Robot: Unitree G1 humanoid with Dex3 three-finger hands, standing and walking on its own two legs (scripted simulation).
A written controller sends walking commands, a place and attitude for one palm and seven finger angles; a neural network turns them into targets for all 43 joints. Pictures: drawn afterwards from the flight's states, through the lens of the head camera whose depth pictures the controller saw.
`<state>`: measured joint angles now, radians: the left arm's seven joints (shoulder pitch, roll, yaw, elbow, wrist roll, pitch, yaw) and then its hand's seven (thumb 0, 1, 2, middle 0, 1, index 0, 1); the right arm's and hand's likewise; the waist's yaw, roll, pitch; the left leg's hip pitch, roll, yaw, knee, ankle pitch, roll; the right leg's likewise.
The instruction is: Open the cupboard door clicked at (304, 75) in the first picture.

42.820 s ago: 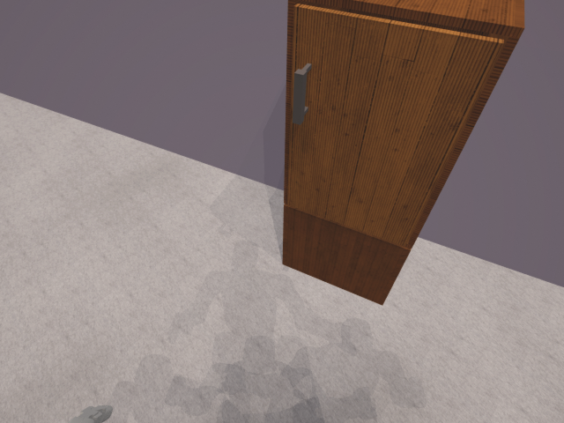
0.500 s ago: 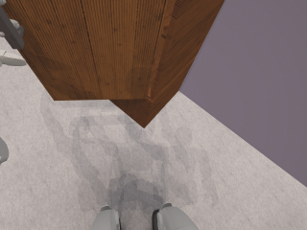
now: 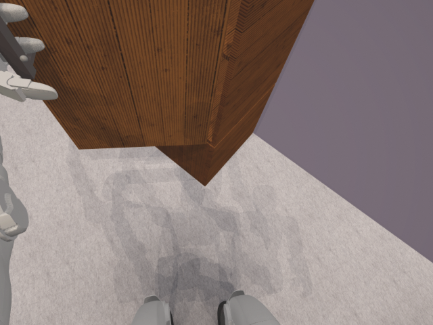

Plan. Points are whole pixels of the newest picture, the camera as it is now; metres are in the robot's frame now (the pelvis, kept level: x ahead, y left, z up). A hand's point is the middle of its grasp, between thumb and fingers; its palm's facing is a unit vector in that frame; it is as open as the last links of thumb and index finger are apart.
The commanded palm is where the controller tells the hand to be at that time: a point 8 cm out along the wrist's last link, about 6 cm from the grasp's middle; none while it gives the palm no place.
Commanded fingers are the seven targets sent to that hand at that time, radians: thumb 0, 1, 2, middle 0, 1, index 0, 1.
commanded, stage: slide the fingers in behind the handle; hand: left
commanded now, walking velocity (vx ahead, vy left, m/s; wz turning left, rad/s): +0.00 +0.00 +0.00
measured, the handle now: (10, 36) +0.59 +0.27 +0.12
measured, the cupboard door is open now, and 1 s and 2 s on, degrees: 45 45 87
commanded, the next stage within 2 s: close the thumb around the handle in 0.16 s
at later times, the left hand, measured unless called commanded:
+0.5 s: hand (21, 59) +0.54 +0.25 +0.12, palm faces +0.01 -1.00 -0.01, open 12.4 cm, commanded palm +0.52 +0.28 +0.11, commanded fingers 0.00 0.23 0.61 -0.35 -1.28 -0.35 -1.28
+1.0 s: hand (20, 61) +0.53 +0.25 +0.12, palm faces +0.01 -1.00 -0.01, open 5.6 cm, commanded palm +0.52 +0.29 +0.11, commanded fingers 0.00 0.90 0.90 -0.40 -1.35 -0.40 -1.35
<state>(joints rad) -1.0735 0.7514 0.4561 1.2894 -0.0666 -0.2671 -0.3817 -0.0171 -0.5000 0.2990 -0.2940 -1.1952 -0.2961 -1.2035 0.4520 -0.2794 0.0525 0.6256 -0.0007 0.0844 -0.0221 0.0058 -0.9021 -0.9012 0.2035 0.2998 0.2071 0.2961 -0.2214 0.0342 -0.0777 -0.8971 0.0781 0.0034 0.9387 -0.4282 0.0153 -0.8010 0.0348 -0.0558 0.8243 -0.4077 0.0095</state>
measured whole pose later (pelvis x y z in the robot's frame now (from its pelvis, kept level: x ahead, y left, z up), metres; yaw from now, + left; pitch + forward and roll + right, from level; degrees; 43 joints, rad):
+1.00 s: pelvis +0.00 +0.00 +0.00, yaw +0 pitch +22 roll -5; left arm -1.09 0.76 0.45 1.31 -0.06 -0.27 -0.39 0.00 0.73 0.83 -0.36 -1.34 -0.38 -1.34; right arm 0.45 -0.28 0.06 0.63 0.00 0.08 -0.03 0.01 -0.90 -0.90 0.20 0.30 0.21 0.30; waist -0.23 0.03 -0.08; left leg -0.91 0.07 0.00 0.95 -0.43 0.02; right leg -0.81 0.03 -0.06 0.83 -0.41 0.02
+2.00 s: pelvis +0.01 -0.03 +0.03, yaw +1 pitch +6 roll +0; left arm 0.06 0.03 0.05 0.05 -0.09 -0.09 0.28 -0.01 0.64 0.71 -0.36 -1.31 -0.37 -1.32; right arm 0.17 -0.18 0.03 0.52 -0.01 0.08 0.00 0.01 -0.90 -0.90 0.20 0.30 0.20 0.30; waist -0.02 0.04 -0.11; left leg -0.44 0.05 0.04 0.72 -0.38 -0.02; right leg -0.40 0.01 -0.02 0.71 -0.41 -0.02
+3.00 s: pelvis -0.01 -0.02 +0.03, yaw +3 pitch +4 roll +0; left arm -0.11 -0.01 -0.07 0.23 -0.02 -0.17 0.39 -0.02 -0.50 0.30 -0.40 -0.74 -0.38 -0.73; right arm 0.19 -0.19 0.02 0.62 -0.03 0.05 -0.03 0.01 -0.90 -0.90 0.20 0.30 0.20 0.30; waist 0.01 0.03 -0.07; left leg -0.47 0.02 0.01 0.75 -0.35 0.00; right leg -0.41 -0.02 -0.05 0.74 -0.40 -0.01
